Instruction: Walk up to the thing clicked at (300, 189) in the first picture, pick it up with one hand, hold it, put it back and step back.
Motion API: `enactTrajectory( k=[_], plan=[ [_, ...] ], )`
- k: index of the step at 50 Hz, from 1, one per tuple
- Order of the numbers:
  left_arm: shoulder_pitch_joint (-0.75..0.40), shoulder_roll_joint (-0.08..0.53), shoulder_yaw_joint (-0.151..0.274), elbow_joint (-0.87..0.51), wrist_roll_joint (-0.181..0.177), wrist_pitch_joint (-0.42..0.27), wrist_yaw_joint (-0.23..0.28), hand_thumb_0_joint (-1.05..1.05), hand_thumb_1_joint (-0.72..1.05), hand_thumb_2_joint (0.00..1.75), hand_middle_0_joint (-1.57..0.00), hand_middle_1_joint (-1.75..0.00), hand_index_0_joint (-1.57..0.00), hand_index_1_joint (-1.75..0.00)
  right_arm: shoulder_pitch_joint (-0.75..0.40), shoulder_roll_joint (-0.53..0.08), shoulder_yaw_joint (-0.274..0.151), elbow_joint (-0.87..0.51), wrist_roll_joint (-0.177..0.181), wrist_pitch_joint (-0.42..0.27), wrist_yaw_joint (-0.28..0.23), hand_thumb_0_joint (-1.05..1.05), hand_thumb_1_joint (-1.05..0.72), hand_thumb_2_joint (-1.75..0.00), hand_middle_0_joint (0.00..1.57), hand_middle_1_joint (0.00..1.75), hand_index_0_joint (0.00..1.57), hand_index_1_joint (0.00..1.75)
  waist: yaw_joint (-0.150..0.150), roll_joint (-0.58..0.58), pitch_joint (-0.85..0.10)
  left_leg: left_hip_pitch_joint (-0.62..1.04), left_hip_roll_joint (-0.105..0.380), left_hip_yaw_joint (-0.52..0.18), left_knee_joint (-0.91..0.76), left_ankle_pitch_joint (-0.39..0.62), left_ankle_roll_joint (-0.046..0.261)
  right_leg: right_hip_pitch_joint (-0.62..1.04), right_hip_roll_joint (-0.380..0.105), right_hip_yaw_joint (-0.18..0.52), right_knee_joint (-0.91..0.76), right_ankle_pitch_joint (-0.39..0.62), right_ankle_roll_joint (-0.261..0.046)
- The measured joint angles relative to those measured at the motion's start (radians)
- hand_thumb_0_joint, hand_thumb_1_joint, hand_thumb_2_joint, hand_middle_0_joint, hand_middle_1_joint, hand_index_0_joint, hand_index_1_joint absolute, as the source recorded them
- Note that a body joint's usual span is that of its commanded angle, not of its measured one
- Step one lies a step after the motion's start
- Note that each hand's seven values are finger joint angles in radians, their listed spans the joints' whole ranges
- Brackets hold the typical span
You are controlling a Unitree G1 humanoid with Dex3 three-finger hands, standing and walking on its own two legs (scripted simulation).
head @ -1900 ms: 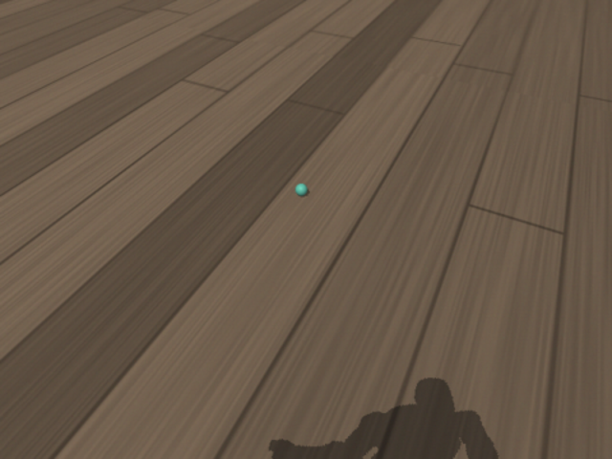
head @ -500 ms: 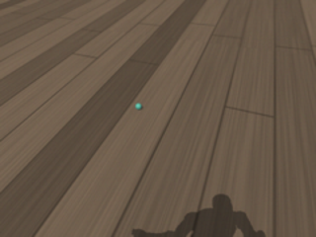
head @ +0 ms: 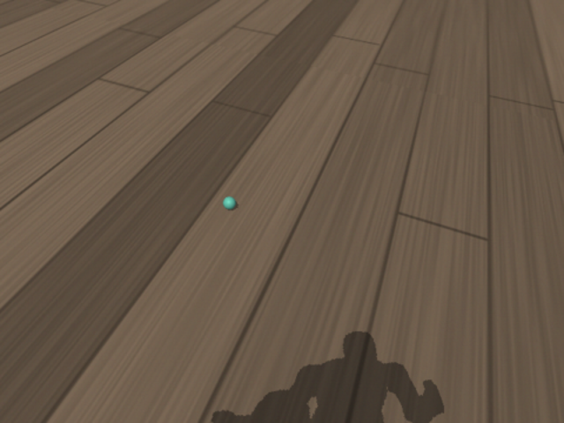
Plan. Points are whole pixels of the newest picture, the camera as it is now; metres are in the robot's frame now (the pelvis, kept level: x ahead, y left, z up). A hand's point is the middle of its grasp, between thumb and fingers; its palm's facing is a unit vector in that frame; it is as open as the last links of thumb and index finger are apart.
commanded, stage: walk up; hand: left
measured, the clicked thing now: (229, 202) +1.16 +0.25 -0.72
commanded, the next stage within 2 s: none
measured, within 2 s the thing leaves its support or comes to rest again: neither
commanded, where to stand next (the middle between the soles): +0.77 +0.01 m, yaw -1 degrees
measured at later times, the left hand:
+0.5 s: hand (160, 308) +0.34 +0.23 -0.10, palm faces -0.02 -0.92 -0.40, open 7.4 cm
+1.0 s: hand (146, 259) +0.46 +0.30 -0.14, palm faces -0.06 -0.94 -0.32, open 7.4 cm
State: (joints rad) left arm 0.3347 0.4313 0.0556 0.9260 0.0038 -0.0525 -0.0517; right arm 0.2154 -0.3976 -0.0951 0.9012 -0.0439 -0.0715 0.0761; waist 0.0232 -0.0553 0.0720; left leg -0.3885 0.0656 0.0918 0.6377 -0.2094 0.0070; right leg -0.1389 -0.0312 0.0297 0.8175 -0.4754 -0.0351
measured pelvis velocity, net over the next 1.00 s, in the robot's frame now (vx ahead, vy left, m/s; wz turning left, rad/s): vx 0.42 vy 0.03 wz -0.02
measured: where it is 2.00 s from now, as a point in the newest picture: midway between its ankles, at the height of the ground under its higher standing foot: (281, 291)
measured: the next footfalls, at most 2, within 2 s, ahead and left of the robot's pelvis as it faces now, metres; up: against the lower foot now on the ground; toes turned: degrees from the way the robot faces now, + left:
right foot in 0.36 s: +0.33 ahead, -0.14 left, +0.00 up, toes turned -6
left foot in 0.82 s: +0.50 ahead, +0.13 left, +0.00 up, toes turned +5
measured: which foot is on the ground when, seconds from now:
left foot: down 0.00-0.38, up 0.40-0.80, down 0.82-1.00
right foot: up 0.00-0.34, down 0.36-0.84, up 0.86-1.00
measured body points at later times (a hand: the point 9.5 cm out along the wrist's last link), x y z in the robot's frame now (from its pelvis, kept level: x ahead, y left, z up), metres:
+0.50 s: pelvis +0.23 -0.03 +0.00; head +0.23 -0.06 +0.45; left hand +0.33 +0.28 -0.08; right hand +0.26 -0.35 -0.13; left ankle +0.15 +0.11 -0.65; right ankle +0.29 -0.14 -0.72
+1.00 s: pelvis +0.42 +0.03 +0.02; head +0.43 +0.06 +0.46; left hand +0.46 +0.35 -0.12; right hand +0.50 -0.29 -0.07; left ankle +0.46 +0.12 -0.72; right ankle +0.39 -0.13 -0.64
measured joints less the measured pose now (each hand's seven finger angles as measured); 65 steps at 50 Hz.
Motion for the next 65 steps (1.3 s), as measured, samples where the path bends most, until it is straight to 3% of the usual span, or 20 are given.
enactTrajectory(
  k=[3, 6, 11, 16, 18, 20, 23, 26, 34, 39, 41, 43, 46, 49, 57, 61, 65],
  plan=[
    [-0.019, -0.002, -0.018, 0.006, -0.004, 0.005, 0.01, 0.01, 0.9, 0.89, -0.2, -0.3, -0.2, -0.3, 0.018, 0.016, 0.009, -0.029, 0.021, -0.014, -0.012, 0.01, -0.91, -0.9, 0.2, 0.3, 0.2, 0.3, -0.032, 0.014, 0.001, 0.068, 0.01, 0.009, -0.03, -0.04, 0.01, -0.157, 0.052, 0.017, 0.273, 0.019, -0.018],
    [-0.046, 0.01, -0.015, -0.012, -0.015, -0.003, 0.004, 0.01, 0.9, 0.89, -0.2, -0.3, -0.2, -0.3, 0.059, 0.026, 0.028, -0.038, 0.034, -0.018, -0.023, 0.0, -0.91, -0.9, 0.2, 0.3, 0.2, 0.3, -0.045, 0.002, 0.002, 0.163, -0.005, 0.028, -0.117, -0.04, 0.006, -0.278, 0.033, 0.021, 0.299, 0.097, -0.014],
    [-0.093, 0.014, -0.004, -0.052, -0.013, 0.002, -0.018, 0.0, 0.9, 0.89, -0.2, -0.3, -0.2, -0.3, 0.121, 0.012, 0.038, -0.034, 0.034, -0.011, -0.028, 0.0, -0.9, -0.9, 0.21, 0.3, 0.2, 0.3, -0.052, 0.011, 0.009, 0.281, -0.026, 0.05, -0.187, -0.078, 0.005, -0.379, -0.03, -0.004, 0.091, 0.188, 0.017],
    [-0.128, -0.001, 0.003, -0.061, -0.001, 0.003, -0.039, 0.0, 0.9, 0.89, -0.2, -0.3, -0.2, -0.3, 0.152, -0.019, 0.034, -0.035, 0.033, -0.002, -0.026, 0.01, -0.9, -0.9, 0.21, 0.3, 0.21, 0.3, -0.069, 0.05, 0.014, 0.347, -0.023, 0.056, -0.152, -0.173, -0.018, -0.35, -0.054, -0.049, -0.152, 0.319, 0.007],
    [-0.127, -0.002, 0.006, -0.063, 0.002, -0.004, -0.042, 0.0, 0.9, 0.89, -0.2, -0.3, -0.2, -0.3, 0.171, -0.028, 0.032, -0.036, 0.035, 0.006, -0.028, 0.01, -0.9, -0.9, 0.21, 0.3, 0.21, 0.3, -0.074, 0.067, -0.004, 0.35, -0.01, 0.045, -0.082, -0.245, -0.028, -0.295, -0.04, -0.063, -0.202, 0.336, -0.004],
    [-0.135, -0.015, 0.016, -0.065, 0.006, -0.019, -0.032, 0.0, 0.9, 0.89, -0.2, -0.3, -0.2, -0.3, 0.171, -0.034, 0.031, -0.024, 0.036, 0.017, -0.033, 0.01, -0.9, -0.9, 0.21, 0.3, 0.2, 0.3, -0.064, 0.109, -0.004, 0.302, 0.032, 0.007, 0.094, -0.298, 0.005, -0.281, -0.006, -0.089, -0.145, 0.283, 0.006],
    [-0.127, -0.033, 0.008, -0.083, -0.003, -0.031, -0.018, 0.0, 0.9, 0.89, -0.2, -0.3, -0.2, -0.3, 0.143, -0.024, 0.044, -0.009, 0.032, 0.037, -0.037, 0.01, -0.91, -0.9, 0.2, 0.3, 0.2, 0.3, -0.036, 0.111, 0.004, 0.161, -0.013, -0.067, 0.409, -0.281, 0.027, -0.246, -0.006, -0.096, -0.108, 0.215, 0.001],
    [-0.093, -0.056, -0.007, -0.08, -0.012, -0.031, -0.01, 0.0, 0.9, 0.89, -0.2, -0.3, -0.2, -0.3, 0.106, -0.03, 0.048, -0.01, 0.041, 0.035, -0.032, 0.01, -0.91, -0.9, 0.2, 0.3, 0.2, 0.3, -0.013, 0.121, 0.004, 0.03, -0.023, -0.079, 0.501, -0.199, 0.034, -0.17, 0.0, -0.094, -0.193, 0.226, 0.0],
    [0.008, -0.044, -0.01, -0.059, 0.002, -0.032, -0.006, 0.0, 0.9, 0.89, -0.21, -0.3, -0.2, -0.3, 0.063, -0.043, 0.026, -0.038, 0.028, 0.034, -0.001, 0.01, -0.91, -0.9, 0.2, 0.3, 0.2, 0.3, 0.014, 0.113, -0.004, -0.133, 0.037, -0.092, 0.221, -0.041, -0.005, -0.034, 0.021, -0.105, -0.345, 0.215, 0.0],
    [0.045, -0.009, -0.001, -0.062, 0.005, -0.029, -0.007, 0.0, 0.9, 0.89, -0.21, -0.3, -0.2, -0.3, 0.053, -0.042, 0.017, -0.021, 0.019, 0.034, 0.008, 0.01, -0.91, -0.9, 0.2, 0.3, 0.2, 0.3, 0.032, 0.086, -0.011, -0.074, 0.037, -0.068, -0.004, 0.014, -0.003, 0.008, 0.016, -0.118, -0.311, 0.131, 0.033],
    [0.054, 0.006, 0.0, -0.055, 0.006, -0.021, -0.006, 0.0, 0.9, 0.89, -0.21, -0.3, -0.2, -0.3, 0.049, -0.037, 0.015, -0.02, 0.018, 0.024, 0.005, 0.01, -0.91, -0.9, 0.2, 0.3, 0.2, 0.3, 0.029, 0.063, -0.017, -0.029, 0.015, -0.049, -0.055, 0.058, 0.005, 0.013, -0.005, -0.118, -0.256, 0.071, 0.047],
    [0.048, 0.017, 0.003, -0.041, 0.005, -0.006, 0.003, 0.01, 0.9, 0.89, -0.21, -0.3, -0.2, -0.3, 0.033, -0.019, 0.016, -0.028, 0.012, 0.006, -0.004, 0.01, -0.91, -0.9, 0.2, 0.3, 0.2, 0.3, 0.027, 0.008, -0.003, -0.01, -0.023, -0.011, -0.016, 0.025, 0.015, -0.029, -0.05, -0.078, -0.1, 0.024, 0.015],
    [0.032, 0.0, -0.013, -0.02, 0.003, 0.012, 0.014, 0.01, 0.9, 0.89, -0.2, -0.3, -0.2, -0.3, 0.031, -0.01, 0.023, -0.057, 0.028, -0.011, -0.013, 0.01, -0.91, -0.9, 0.2, 0.3, 0.2, 0.3, -0.001, 0.025, -0.003, 0.026, -0.015, -0.009, 0.002, -0.032, 0.032, -0.155, 0.003, -0.036, 0.201, 0.001, -0.012],
    [0.01, 0.006, -0.018, -0.019, -0.005, 0.009, 0.011, 0.01, 0.9, 0.89, -0.2, -0.3, -0.2, -0.3, 0.049, 0.012, 0.039, -0.069, 0.038, -0.016, -0.025, 0.0, -0.91, -0.9, 0.2, 0.3, 0.2, 0.3, -0.018, 0.012, 0.0, 0.107, -0.023, 0.0, -0.077, -0.025, 0.032, -0.257, 0.009, -0.011, 0.283, 0.075, -0.016],
    [-0.047, 0.004, -0.003, -0.048, -0.004, 0.019, -0.012, 0.0, 0.91, 0.89, -0.2, -0.3, -0.2, -0.3, 0.116, 0.014, 0.052, -0.062, 0.037, -0.012, -0.032, 0.0, -0.9, -0.9, 0.21, 0.3, 0.21, 0.3, -0.034, 0.005, 0.01, 0.256, -0.061, 0.026, -0.196, -0.049, 0.04, -0.376, -0.058, -0.007, 0.076, 0.234, 0.026],
    [-0.073, -0.014, -0.002, -0.047, 0.004, 0.022, -0.023, 0.0, 0.9, 0.89, -0.2, -0.3, -0.2, -0.3, 0.14, -0.006, 0.043, -0.062, 0.035, -0.006, -0.032, 0.01, -0.9, -0.9, 0.21, 0.3, 0.21, 0.31, -0.051, 0.032, 0.014, 0.291, -0.065, 0.033, -0.188, -0.095, 0.029, -0.344, -0.068, -0.04, -0.099, 0.289, 0.019],
    [-0.09, -0.023, 0.001, -0.055, 0.007, 0.003, -0.024, 0.0, 0.9, 0.89, -0.2, -0.3, -0.2, -0.3, 0.161, -0.023, 0.039, -0.063, 0.036, 0.01, -0.034, 0.01, -0.9, -0.9, 0.21, 0.3, 0.21, 0.3, -0.06, 0.059, 0.009, 0.289, -0.054, 0.033, -0.092, -0.192, 0.005, -0.248, -0.037, -0.066, -0.242, 0.314, 0.002]
  ],
)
